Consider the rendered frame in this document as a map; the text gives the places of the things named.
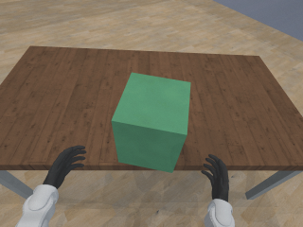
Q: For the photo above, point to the carton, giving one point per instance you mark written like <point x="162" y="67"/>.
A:
<point x="150" y="122"/>

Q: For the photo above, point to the right robot forearm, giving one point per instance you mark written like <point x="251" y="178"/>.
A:
<point x="219" y="214"/>

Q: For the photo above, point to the robot right hand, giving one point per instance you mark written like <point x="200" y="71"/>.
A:
<point x="219" y="180"/>

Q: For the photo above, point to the table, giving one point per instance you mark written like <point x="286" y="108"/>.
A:
<point x="56" y="98"/>

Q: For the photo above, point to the left robot forearm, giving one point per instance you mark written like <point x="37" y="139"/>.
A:
<point x="39" y="208"/>

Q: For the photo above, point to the robot left hand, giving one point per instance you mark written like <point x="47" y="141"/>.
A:
<point x="64" y="164"/>

